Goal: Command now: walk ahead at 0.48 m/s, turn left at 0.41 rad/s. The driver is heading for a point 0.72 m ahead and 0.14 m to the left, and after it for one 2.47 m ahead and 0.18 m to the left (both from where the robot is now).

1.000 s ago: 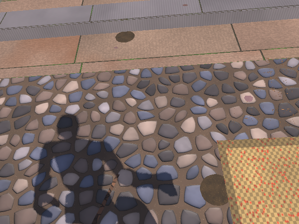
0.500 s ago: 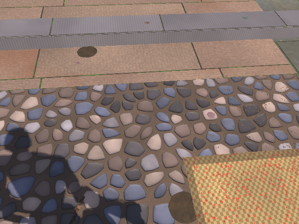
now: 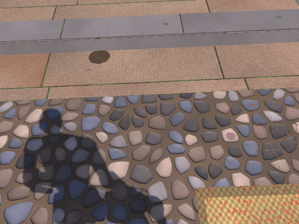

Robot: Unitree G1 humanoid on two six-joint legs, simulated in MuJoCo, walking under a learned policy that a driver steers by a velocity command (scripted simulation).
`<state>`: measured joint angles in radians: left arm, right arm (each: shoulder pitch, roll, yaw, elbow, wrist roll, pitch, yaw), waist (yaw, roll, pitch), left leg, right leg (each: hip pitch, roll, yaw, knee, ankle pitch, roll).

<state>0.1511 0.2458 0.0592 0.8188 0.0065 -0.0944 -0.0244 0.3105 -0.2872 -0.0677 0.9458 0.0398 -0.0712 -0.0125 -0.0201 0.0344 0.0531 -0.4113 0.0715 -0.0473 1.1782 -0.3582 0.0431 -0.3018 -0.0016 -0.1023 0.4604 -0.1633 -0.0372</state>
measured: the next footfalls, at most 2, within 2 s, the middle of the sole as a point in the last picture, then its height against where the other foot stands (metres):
left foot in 0.40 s outside the picture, level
right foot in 0.96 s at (144, 168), level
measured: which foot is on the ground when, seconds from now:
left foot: up 0.00-0.38, down 0.40-0.98, up 1.00-1.00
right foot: down 0.00-0.42, up 0.44-0.94, down 0.96-1.00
